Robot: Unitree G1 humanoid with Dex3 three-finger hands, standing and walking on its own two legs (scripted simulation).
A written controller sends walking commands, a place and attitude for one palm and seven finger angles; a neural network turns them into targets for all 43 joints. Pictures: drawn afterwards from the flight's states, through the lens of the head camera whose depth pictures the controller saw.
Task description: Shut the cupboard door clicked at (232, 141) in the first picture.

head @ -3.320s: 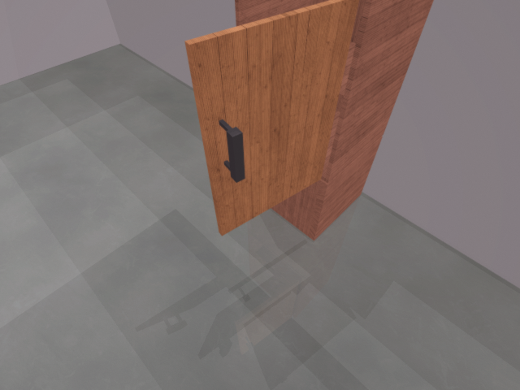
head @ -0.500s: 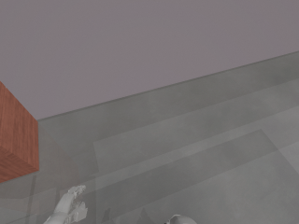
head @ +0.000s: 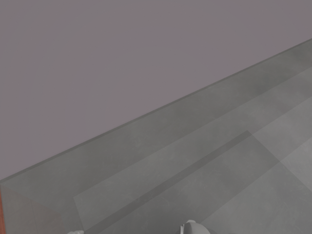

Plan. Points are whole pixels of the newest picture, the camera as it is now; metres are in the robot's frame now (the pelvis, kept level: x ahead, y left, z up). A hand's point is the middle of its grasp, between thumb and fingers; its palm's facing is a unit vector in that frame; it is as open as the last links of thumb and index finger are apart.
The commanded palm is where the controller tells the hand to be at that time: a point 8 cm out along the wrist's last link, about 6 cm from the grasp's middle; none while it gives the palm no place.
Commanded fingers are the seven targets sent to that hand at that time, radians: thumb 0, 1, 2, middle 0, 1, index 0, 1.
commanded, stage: walk to a spot facing it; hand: left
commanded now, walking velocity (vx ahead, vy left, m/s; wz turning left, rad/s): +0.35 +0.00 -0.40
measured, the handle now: out of the picture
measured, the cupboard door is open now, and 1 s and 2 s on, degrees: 80 80 80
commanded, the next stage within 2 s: turn to face it in 0.28 s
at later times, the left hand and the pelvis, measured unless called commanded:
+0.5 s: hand (113, 187) +0.28 +0.16 -0.20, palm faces -0.11 -0.98 -0.17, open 7.4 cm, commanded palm none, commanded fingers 0.00 0.90 0.90 -0.20 -0.30 -0.20 -0.30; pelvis +0.23 -0.02 -0.02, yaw -8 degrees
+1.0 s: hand (116, 161) +0.37 +0.17 -0.20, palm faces +0.19 -0.95 -0.25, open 7.4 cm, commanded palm none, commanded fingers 0.00 0.90 0.90 -0.20 -0.30 -0.20 -0.30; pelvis +0.34 -0.05 -0.02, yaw +11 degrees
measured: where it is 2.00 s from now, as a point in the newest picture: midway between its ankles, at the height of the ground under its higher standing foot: (180, 195)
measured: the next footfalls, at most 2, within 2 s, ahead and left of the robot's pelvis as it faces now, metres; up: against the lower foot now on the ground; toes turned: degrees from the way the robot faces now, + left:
right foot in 0.10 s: +0.17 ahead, -0.13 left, +0.00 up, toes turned -9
left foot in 0.42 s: +0.33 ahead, +0.10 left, +0.00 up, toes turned +0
